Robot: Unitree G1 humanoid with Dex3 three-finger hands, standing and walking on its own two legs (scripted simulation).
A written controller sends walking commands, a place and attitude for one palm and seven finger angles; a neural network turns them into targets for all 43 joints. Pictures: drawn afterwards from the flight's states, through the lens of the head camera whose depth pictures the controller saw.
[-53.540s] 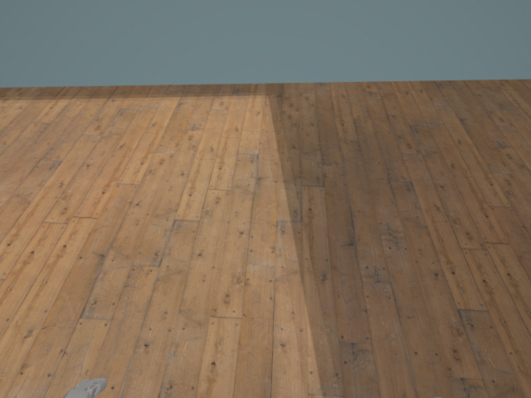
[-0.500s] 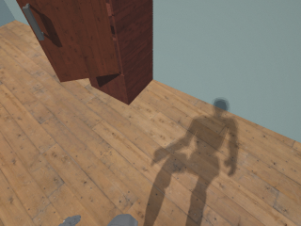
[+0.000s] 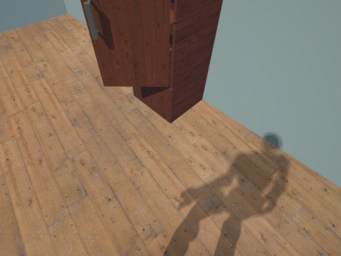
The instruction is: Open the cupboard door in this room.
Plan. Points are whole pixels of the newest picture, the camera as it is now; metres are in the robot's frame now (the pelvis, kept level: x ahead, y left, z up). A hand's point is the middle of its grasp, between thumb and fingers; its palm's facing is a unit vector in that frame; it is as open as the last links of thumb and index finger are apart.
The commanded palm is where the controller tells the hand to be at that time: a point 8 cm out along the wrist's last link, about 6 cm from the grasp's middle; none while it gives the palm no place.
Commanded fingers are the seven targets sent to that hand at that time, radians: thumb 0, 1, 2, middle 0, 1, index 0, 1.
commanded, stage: take the last steps up to it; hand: left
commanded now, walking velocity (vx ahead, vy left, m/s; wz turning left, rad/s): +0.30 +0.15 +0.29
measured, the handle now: (92, 19) +1.06 +0.45 +0.03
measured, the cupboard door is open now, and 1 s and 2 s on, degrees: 46 46 46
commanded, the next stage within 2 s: come to a stop and stand still in 1.30 s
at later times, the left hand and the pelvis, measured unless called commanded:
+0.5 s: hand out of the picture +0.04 +0.27 -0.19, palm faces +0.21 -0.96 -0.18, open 7.4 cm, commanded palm none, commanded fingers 0.00 0.90 0.90 -0.20 -0.30 -0.20 -0.30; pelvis +0.12 +0.09 -0.01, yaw +7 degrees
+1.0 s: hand (87, 173) +0.37 +0.30 -0.16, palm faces +0.17 -0.97 -0.19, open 7.3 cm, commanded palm none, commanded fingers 0.00 0.90 0.90 -0.20 -0.30 -0.20 -0.30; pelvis +0.30 +0.11 +0.00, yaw +8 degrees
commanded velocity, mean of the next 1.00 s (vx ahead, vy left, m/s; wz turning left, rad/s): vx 0.30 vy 0.09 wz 0.04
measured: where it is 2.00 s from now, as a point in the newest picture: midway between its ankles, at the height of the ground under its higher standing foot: (139, 203)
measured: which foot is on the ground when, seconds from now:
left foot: down 0.00-0.02, up 0.04-0.38, down 0.40-0.84, up 0.86-1.00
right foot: up 0.00-0.02, down 0.04-0.40, up 0.42-0.82, down 0.84-1.00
